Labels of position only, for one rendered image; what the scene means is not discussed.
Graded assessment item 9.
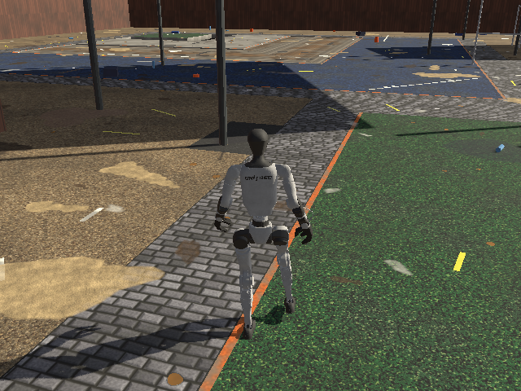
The robot left hand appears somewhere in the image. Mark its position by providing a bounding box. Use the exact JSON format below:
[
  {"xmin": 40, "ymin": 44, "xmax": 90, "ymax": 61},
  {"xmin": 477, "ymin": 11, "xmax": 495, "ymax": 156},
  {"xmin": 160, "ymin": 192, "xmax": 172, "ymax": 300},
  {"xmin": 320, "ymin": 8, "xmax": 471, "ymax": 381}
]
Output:
[{"xmin": 214, "ymin": 218, "xmax": 233, "ymax": 232}]

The robot left forearm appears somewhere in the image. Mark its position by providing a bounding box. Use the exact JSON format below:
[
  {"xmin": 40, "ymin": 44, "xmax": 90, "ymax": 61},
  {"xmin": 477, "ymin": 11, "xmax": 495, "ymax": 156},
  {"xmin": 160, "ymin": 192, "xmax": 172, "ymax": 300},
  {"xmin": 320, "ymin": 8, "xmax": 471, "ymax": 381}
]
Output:
[{"xmin": 215, "ymin": 196, "xmax": 228, "ymax": 222}]

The robot right forearm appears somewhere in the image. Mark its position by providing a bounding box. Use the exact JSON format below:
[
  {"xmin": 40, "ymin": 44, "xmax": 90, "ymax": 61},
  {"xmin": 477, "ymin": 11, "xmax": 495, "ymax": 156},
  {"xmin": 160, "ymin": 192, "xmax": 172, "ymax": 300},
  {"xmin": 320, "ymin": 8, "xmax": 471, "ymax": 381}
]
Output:
[{"xmin": 292, "ymin": 196, "xmax": 310, "ymax": 229}]

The right robot upper arm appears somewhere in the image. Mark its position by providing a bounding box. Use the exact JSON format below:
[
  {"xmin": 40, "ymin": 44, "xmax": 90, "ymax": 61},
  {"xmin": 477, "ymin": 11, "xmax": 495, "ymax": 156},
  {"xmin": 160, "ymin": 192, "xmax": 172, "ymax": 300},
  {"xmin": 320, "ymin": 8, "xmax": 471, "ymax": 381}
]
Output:
[{"xmin": 275, "ymin": 164, "xmax": 300, "ymax": 209}]

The robot right hand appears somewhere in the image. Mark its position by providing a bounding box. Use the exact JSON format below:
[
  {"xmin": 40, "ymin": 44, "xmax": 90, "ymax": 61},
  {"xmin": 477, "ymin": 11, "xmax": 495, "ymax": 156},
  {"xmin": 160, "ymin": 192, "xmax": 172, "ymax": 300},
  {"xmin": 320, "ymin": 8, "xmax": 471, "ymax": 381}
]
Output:
[{"xmin": 295, "ymin": 224, "xmax": 313, "ymax": 244}]

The humanoid robot torso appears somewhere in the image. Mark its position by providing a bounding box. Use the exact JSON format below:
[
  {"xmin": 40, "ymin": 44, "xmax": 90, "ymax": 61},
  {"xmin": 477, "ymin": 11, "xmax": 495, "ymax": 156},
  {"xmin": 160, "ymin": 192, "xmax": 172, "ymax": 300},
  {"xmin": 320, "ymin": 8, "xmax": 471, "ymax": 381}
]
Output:
[{"xmin": 240, "ymin": 160, "xmax": 278, "ymax": 244}]

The left robot upper arm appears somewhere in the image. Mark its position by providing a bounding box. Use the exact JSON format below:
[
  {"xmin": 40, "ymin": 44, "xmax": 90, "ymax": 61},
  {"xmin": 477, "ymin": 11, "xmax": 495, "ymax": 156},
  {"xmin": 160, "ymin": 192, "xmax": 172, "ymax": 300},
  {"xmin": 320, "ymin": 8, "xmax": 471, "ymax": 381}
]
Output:
[{"xmin": 220, "ymin": 165, "xmax": 242, "ymax": 208}]

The robot right shin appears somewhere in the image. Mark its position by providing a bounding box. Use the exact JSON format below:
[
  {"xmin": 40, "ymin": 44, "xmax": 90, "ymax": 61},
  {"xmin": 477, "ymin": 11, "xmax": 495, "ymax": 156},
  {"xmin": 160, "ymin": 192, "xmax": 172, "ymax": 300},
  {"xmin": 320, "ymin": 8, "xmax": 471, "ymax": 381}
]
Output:
[{"xmin": 280, "ymin": 253, "xmax": 292, "ymax": 303}]

